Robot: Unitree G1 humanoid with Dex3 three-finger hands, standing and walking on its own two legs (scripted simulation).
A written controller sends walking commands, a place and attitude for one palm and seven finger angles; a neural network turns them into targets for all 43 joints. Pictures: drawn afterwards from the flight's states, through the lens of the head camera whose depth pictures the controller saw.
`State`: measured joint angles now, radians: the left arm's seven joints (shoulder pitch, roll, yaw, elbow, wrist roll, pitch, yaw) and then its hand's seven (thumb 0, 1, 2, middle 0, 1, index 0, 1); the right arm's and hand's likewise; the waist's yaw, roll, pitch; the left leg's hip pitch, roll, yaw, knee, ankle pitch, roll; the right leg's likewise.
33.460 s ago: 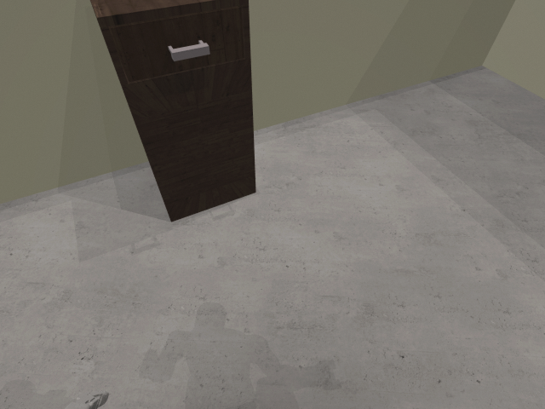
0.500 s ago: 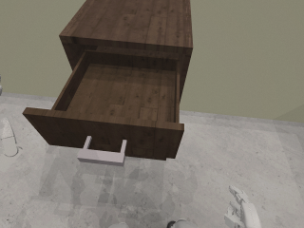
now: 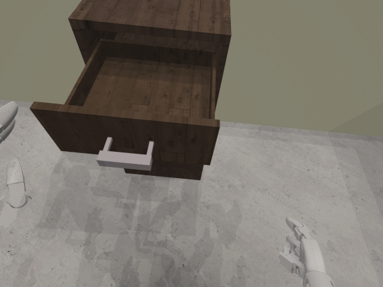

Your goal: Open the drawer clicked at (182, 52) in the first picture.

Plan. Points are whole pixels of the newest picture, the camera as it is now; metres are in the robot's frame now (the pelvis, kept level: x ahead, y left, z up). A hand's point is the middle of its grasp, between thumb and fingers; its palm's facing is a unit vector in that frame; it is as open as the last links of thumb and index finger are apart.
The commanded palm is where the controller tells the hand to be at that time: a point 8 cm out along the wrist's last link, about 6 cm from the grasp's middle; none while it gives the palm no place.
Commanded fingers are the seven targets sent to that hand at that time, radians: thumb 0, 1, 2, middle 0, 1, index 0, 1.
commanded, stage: stop stepping back and stand still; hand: left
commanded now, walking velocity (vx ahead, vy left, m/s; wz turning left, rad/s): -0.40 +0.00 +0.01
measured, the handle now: (127, 152) +0.39 +0.15 +0.02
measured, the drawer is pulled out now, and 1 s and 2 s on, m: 0.30 0.30 0.30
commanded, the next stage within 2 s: let the arm hang, fingers relaxed in 0.78 s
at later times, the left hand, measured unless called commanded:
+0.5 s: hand out of the picture +0.10 +0.21 +0.19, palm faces +0.35 -0.82 -0.45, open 7.4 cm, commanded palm +0.03 +0.26 +0.21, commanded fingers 0.00 0.90 0.90 -0.20 -0.30 -0.20 -0.30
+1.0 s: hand out of the picture +0.11 +0.22 +0.02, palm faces +0.19 -0.88 -0.43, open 7.4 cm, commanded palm none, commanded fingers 0.00 0.90 0.90 -0.20 -0.30 -0.20 -0.30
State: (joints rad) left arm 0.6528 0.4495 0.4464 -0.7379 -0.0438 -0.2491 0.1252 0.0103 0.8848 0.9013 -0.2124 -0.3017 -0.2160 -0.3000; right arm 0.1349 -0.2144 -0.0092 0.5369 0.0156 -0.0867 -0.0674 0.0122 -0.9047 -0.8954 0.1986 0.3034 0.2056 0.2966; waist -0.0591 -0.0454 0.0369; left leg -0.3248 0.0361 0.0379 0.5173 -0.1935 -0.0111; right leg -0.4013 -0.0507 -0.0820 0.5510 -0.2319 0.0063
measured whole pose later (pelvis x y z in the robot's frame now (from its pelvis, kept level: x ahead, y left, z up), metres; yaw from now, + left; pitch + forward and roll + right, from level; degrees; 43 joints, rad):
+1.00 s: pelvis -0.11 -0.02 -0.01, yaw +2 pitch +1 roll +0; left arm 0.33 0.32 0.16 0.07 0.03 -0.05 0.03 0.00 0.90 0.90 -0.20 -0.30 -0.20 -0.30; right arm 0.18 -0.25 -0.02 0.77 0.00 -0.06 0.00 0.01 -0.91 -0.90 0.20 0.30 0.20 0.30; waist 0.00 0.05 -0.05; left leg -0.31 -0.01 0.04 0.62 -0.33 0.02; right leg -0.35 -0.03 -0.12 0.62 -0.29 -0.04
